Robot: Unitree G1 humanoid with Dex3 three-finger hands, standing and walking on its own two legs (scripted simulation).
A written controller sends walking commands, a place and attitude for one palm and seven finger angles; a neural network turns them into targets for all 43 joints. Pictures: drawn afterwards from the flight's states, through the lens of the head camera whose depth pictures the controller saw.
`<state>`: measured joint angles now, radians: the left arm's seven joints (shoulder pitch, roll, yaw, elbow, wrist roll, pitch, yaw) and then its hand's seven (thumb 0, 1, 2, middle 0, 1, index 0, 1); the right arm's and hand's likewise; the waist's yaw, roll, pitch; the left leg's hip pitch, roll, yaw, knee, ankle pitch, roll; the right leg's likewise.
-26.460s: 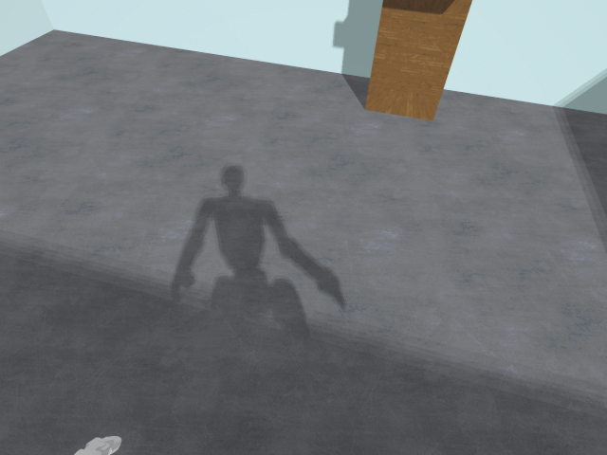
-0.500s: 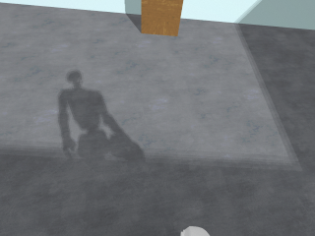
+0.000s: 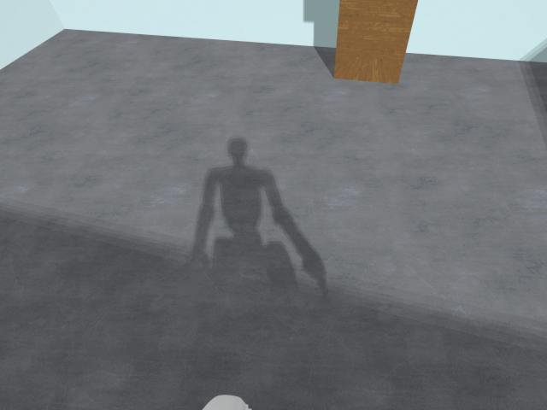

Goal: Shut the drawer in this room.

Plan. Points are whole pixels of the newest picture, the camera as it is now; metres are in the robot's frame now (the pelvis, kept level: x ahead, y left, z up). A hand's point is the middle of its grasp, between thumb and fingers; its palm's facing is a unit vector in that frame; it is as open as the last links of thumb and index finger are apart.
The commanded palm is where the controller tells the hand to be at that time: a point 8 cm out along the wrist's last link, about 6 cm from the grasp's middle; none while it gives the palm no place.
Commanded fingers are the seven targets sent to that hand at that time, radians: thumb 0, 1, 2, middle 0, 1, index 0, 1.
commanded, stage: stand and wait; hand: left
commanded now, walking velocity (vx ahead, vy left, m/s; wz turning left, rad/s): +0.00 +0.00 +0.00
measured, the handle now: out of the picture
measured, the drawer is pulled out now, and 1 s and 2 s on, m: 0.20 0.20 0.20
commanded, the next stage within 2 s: turn or walk to find it in 0.56 s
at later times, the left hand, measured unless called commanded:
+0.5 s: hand out of the picture -0.04 +0.21 -0.18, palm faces +0.08 -0.98 -0.19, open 7.4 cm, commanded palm none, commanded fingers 0.00 0.90 0.90 -0.20 -0.30 -0.20 -0.30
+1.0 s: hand out of the picture -0.02 +0.25 -0.19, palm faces +0.15 -0.96 -0.24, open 7.4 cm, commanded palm none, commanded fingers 0.00 0.90 0.90 -0.20 -0.30 -0.20 -0.30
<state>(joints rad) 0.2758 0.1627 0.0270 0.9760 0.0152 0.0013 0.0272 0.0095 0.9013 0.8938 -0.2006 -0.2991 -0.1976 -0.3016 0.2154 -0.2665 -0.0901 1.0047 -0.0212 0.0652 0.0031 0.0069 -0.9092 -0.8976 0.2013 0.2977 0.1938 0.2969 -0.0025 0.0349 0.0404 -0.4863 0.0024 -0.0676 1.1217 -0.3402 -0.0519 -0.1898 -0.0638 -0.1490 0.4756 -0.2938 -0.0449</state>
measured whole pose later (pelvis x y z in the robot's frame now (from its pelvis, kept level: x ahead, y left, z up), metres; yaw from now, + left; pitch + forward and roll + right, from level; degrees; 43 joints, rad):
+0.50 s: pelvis -0.01 +0.03 +0.00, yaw +1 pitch -2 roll +0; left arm 0.30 0.16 0.00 1.16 0.01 0.00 0.03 0.01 0.91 0.89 -0.20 -0.30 -0.19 -0.30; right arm 0.13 -0.15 -0.02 1.09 0.00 -0.01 -0.04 -0.01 -0.93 -0.90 0.21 0.30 0.20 0.30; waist 0.04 0.00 0.03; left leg -0.10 0.03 0.05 0.45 -0.32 -0.01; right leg -0.15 -0.05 -0.12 0.45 -0.27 0.01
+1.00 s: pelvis -0.04 +0.04 -0.01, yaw +6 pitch +0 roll -1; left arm 0.19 0.21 0.06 1.05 0.01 0.04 0.03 0.01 0.90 0.89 -0.20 -0.30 -0.20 -0.30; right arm 0.27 -0.16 -0.04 1.08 -0.02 0.04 -0.01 0.01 -0.91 -0.90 0.20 0.30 0.20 0.30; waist 0.00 0.00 0.06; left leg -0.29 -0.01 -0.04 0.62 -0.33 0.01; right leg -0.27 -0.10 -0.20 0.57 -0.28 0.01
